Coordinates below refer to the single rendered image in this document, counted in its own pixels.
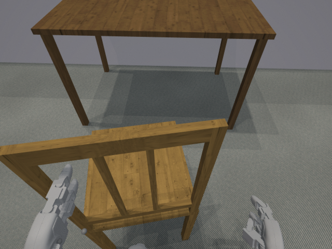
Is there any left robot hand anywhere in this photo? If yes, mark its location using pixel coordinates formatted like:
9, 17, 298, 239
23, 163, 78, 249

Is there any table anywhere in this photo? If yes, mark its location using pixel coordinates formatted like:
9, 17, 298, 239
31, 0, 276, 130

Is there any right robot hand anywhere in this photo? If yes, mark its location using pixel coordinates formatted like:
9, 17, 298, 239
242, 196, 284, 249

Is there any chair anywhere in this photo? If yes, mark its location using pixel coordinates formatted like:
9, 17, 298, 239
0, 118, 228, 249

